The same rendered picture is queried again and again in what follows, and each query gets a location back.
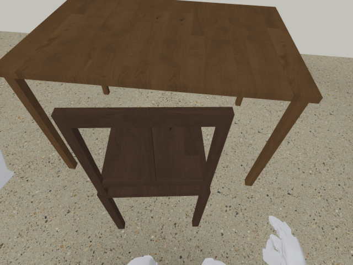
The chair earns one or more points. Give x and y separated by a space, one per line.
151 151

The robot right hand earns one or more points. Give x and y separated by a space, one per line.
289 250

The table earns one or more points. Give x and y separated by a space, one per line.
221 49

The robot left hand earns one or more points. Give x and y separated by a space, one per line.
5 174

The right robot shin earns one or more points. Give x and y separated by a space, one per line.
208 259

